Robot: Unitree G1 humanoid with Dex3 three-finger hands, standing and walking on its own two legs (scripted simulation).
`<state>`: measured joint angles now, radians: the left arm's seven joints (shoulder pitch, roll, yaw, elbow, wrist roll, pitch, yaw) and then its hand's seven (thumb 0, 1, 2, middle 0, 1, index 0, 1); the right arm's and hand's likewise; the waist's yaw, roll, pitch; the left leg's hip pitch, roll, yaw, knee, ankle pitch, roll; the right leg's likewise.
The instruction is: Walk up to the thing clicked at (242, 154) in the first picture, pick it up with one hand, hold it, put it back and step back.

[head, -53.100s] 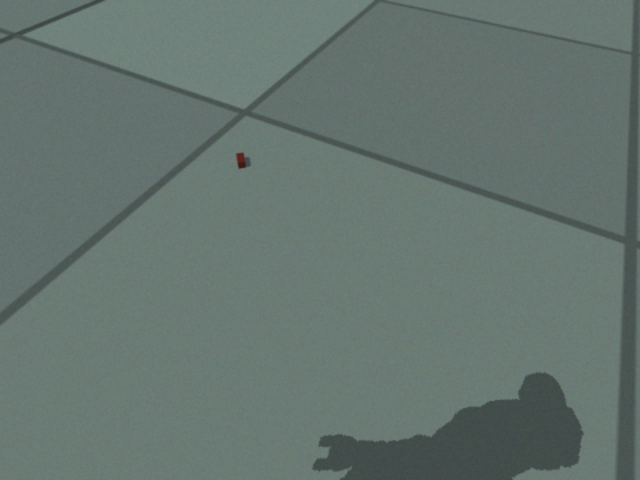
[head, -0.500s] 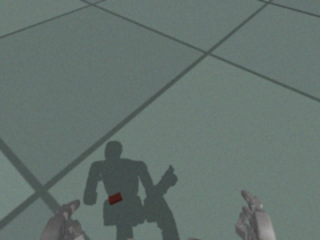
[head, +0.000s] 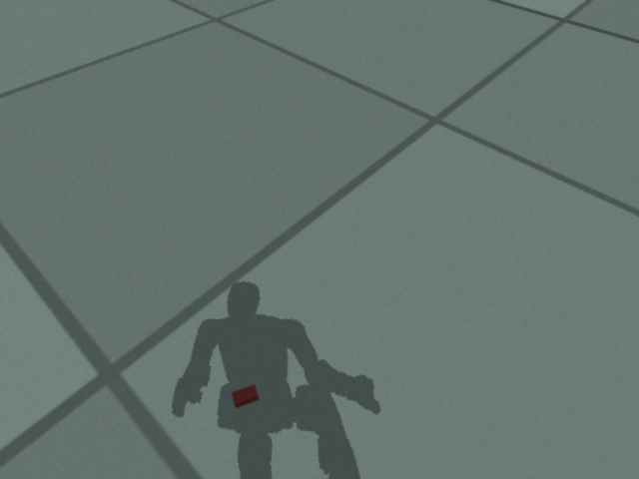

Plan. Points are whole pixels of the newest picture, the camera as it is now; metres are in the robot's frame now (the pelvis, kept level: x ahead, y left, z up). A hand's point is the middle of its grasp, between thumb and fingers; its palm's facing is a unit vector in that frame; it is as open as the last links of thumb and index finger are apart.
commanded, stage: stand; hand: left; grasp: from above
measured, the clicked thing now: (245, 396) +0.46 +0.23 -0.75
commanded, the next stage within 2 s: none
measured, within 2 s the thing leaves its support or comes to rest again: neither
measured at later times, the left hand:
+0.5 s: hand out of the picture +0.04 +0.23 -0.15, palm faces +0.05 -0.94 -0.33, open 7.4 cm
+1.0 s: hand out of the picture +0.06 +0.22 -0.14, palm faces +0.03 -0.94 -0.33, open 7.4 cm
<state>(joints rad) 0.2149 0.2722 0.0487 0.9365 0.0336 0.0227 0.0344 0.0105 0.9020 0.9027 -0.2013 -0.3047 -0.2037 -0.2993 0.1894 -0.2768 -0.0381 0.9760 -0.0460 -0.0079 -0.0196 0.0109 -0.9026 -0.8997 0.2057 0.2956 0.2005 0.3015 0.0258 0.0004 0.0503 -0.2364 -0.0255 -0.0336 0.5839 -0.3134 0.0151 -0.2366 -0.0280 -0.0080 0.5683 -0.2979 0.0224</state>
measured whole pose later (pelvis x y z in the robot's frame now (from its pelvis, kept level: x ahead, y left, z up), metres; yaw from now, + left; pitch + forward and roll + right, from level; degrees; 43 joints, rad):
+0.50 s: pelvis -0.01 -0.01 +0.02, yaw +0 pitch -4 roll +0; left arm 0.15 0.29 0.04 1.14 0.03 0.00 0.03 0.01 0.90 0.90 -0.20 -0.30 -0.20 -0.30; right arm 0.15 -0.29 -0.03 1.12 -0.03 0.00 -0.02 0.01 -0.90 -0.90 0.21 0.30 0.20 0.30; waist 0.02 0.01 0.06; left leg -0.10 -0.01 -0.04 0.36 -0.19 0.00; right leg -0.10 -0.02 -0.02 0.36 -0.18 0.01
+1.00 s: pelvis +0.00 -0.02 +0.02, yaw +0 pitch -3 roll +0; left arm 0.11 0.30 0.03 1.16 0.01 -0.01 0.02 0.01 0.90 0.90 -0.20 -0.30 -0.20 -0.30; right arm 0.14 -0.32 -0.01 1.14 -0.02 0.00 -0.01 0.01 -0.90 -0.90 0.21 0.30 0.20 0.30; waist 0.01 0.02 0.06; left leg -0.09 0.01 -0.04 0.33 -0.19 -0.02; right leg -0.10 0.00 -0.02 0.33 -0.18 0.00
